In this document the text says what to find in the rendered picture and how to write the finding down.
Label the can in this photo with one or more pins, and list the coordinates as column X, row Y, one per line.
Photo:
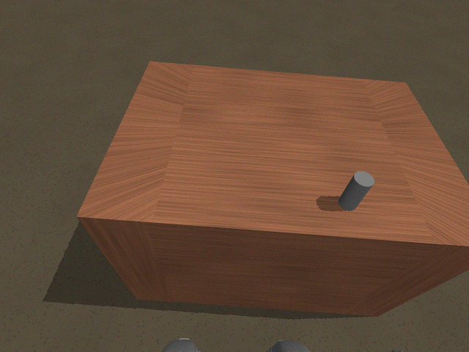
column 356, row 190

